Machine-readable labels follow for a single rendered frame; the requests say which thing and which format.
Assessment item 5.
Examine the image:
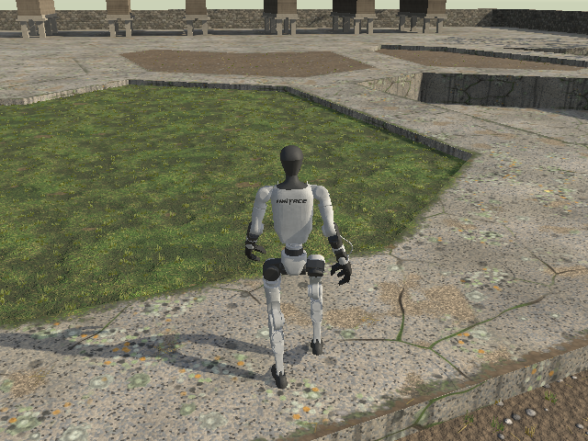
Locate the robot right upper arm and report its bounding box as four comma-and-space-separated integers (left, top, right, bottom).
311, 185, 336, 237

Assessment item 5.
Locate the robot head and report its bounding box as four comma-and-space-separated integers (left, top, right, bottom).
277, 145, 308, 190

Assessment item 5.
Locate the right robot forearm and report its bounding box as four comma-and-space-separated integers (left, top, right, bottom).
328, 222, 349, 265

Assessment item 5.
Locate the left robot forearm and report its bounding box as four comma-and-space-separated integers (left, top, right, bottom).
245, 222, 259, 249

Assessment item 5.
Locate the left robot hand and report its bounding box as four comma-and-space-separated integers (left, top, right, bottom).
245, 244, 266, 261

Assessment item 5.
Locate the robot left upper arm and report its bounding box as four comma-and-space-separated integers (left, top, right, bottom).
249, 186, 273, 235

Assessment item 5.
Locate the right robot hand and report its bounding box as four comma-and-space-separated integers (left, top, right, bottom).
331, 261, 352, 286

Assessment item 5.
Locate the right robot shin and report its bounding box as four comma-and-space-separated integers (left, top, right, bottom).
311, 284, 322, 343

